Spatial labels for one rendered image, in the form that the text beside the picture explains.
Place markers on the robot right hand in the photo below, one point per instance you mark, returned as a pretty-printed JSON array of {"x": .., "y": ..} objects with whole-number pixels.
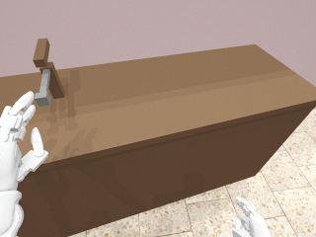
[{"x": 255, "y": 226}]

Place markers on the counter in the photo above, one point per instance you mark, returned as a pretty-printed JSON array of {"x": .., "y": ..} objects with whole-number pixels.
[{"x": 126, "y": 137}]

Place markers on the robot left hand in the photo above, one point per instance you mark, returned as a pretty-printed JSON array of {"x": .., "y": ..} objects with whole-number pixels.
[{"x": 12, "y": 130}]

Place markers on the left robot forearm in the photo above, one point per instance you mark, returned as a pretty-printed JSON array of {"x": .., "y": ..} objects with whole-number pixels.
[{"x": 11, "y": 213}]

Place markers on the tap lever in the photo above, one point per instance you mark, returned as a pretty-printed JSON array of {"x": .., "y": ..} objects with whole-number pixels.
[{"x": 42, "y": 98}]

